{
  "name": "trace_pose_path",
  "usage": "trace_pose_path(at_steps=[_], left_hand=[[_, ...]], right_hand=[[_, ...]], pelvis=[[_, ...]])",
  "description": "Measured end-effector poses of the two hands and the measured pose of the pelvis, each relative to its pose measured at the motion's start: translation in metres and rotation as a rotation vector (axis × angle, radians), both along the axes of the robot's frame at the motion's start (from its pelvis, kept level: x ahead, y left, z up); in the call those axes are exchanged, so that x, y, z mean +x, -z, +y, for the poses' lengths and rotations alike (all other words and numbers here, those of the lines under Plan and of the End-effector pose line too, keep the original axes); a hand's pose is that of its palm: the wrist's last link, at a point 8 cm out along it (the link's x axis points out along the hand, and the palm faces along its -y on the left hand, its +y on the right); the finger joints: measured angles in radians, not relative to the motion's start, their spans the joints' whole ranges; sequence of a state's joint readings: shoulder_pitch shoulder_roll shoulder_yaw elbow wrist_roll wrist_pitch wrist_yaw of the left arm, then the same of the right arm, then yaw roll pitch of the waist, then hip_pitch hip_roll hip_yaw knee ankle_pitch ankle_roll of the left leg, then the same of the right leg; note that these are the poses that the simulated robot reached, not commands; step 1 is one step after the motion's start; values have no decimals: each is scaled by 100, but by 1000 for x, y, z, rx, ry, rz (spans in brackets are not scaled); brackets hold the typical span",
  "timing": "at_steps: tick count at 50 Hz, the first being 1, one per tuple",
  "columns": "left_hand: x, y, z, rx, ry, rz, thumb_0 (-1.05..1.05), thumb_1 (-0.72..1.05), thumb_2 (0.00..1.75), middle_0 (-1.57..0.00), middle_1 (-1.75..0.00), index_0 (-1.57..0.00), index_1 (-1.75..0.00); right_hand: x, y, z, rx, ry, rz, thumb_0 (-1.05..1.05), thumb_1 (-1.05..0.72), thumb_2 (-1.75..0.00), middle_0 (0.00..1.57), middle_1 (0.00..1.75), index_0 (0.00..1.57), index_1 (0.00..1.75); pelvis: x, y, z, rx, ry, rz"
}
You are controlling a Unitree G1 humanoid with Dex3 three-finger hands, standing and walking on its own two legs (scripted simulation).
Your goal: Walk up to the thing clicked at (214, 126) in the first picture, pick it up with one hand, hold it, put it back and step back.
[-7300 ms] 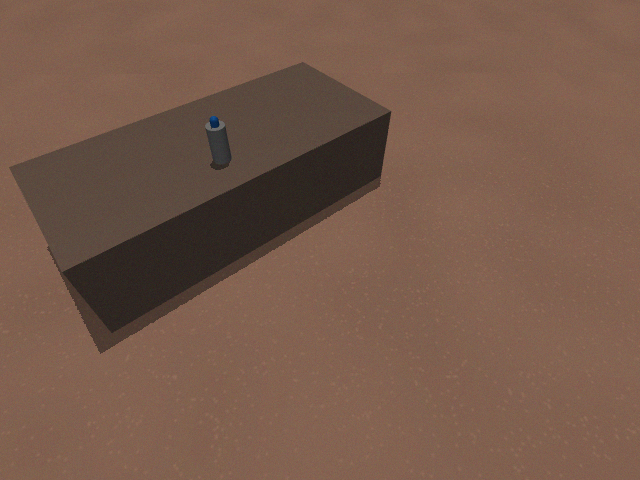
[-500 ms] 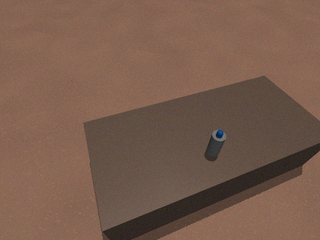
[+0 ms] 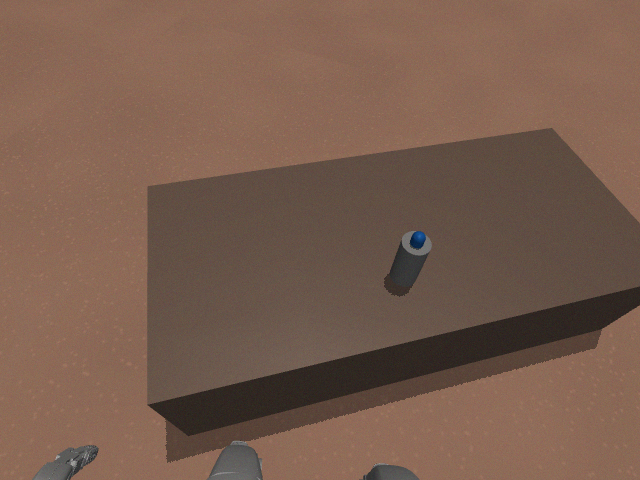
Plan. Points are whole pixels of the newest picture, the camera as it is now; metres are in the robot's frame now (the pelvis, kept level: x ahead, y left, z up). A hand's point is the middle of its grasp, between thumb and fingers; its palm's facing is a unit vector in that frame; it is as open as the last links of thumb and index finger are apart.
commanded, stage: walk up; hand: right
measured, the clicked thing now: (411, 256) +0.61 -0.22 -0.29
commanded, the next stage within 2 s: none
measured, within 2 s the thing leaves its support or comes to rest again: neither
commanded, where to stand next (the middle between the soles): +0.09 -0.13 m, yaw +14 degrees
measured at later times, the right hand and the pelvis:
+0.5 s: hand (637, 463) +0.16 -0.44 -0.13, palm faces -0.18 +0.85 -0.50, open 7.4 cm; pelvis +0.04 -0.15 -0.01, yaw +10 degrees
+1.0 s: hand (571, 407) +0.24 -0.38 -0.14, palm faces -0.29 +0.89 -0.35, open 7.4 cm; pelvis +0.04 -0.17 +0.00, yaw +16 degrees
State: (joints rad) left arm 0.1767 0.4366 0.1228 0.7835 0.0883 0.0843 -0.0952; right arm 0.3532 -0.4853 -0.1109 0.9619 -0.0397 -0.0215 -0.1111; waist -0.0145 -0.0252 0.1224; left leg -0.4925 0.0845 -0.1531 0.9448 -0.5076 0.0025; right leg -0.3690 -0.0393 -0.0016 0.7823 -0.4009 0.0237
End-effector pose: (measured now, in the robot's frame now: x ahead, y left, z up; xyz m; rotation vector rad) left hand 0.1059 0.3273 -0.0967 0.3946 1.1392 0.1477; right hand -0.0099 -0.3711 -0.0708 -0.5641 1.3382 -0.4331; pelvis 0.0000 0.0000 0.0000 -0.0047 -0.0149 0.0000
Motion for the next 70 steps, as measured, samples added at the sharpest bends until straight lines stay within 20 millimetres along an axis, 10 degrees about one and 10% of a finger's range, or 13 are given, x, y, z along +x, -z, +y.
trace_pose_path(at_steps=[18,26,39,54,70], left_hand=[[-53,19,-106,-72,-201,44,1,91,89,-20,-30,-21,-30],[-83,11,-154,18,-295,33,0,91,89,-20,-30,-21,-30],[-111,-14,-167,91,-363,64,0,90,89,-20,-30,-21,-30],[-106,-12,-165,78,-351,16,0,91,89,-20,-30,-21,-30],[-92,-3,-144,5,-338,30,0,91,89,-20,-30,-21,-30]], right_hand=[[121,-10,-55,94,-259,-190,1,-89,-90,21,30,21,30],[179,19,-105,163,-313,-194,1,-90,-90,21,30,21,30],[237,34,-78,294,-419,-150,1,-90,-90,20,30,21,30],[251,30,-44,349,-419,-211,1,-90,-90,21,30,21,30],[202,20,-34,321,-357,-134,1,-90,-90,20,30,21,30]], pelvis=[[23,-6,-101,16,-120,-25],[37,6,-158,-12,-176,-26],[45,-4,-169,24,-268,5],[39,-7,-160,6,-282,-24],[28,-19,-141,-5,-267,-32]])
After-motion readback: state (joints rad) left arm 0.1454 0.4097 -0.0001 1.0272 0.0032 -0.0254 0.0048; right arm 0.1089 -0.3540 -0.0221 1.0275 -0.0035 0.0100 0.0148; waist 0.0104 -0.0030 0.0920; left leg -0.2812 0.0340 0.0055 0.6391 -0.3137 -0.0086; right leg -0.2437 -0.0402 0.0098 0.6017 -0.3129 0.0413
